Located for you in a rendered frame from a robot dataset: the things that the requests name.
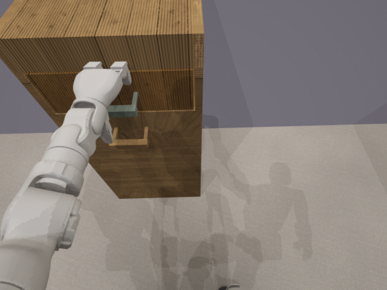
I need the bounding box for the drawer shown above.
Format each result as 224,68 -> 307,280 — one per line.
25,68 -> 194,113

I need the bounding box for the cabinet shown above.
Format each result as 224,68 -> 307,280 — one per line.
0,0 -> 204,199

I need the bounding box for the robot left forearm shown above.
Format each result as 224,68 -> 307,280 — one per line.
1,97 -> 107,240

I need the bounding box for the robot left hand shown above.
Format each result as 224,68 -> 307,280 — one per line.
73,62 -> 132,144

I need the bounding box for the handle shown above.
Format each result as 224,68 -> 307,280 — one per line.
109,139 -> 149,149
106,92 -> 138,117

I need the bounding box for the robot left upper arm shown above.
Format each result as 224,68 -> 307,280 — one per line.
0,187 -> 82,290

